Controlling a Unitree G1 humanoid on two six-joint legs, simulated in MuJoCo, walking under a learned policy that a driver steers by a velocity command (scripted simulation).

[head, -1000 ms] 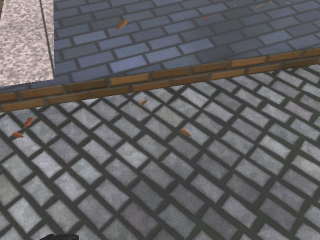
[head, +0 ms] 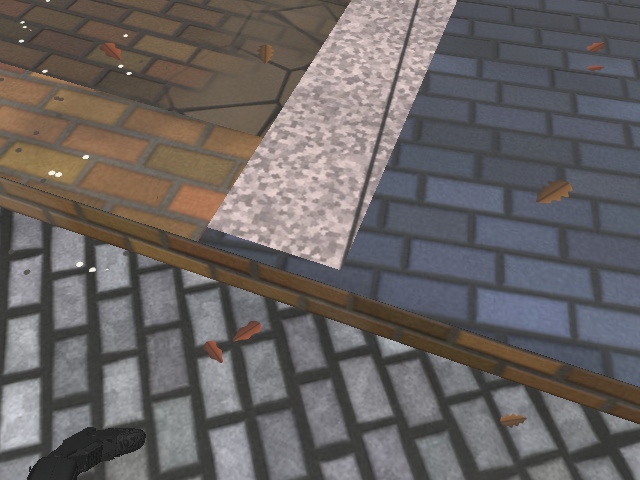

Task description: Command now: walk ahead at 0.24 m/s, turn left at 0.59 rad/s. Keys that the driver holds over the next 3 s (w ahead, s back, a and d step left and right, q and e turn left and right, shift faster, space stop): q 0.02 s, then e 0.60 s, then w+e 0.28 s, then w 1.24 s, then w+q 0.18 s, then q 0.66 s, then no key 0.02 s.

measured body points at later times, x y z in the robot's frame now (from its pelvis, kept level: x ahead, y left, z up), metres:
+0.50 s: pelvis +0.11 -0.02 +0.00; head +0.14 +0.00 +0.45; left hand +0.26 +0.26 -0.12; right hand +0.22 -0.30 -0.09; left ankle +0.13 +0.10 -0.74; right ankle +0.15 -0.13 -0.71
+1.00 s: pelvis +0.17 -0.09 +0.01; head +0.18 -0.12 +0.46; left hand +0.34 +0.14 -0.09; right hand +0.22 -0.41 -0.09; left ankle +0.29 +0.04 -0.67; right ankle +0.09 -0.15 -0.74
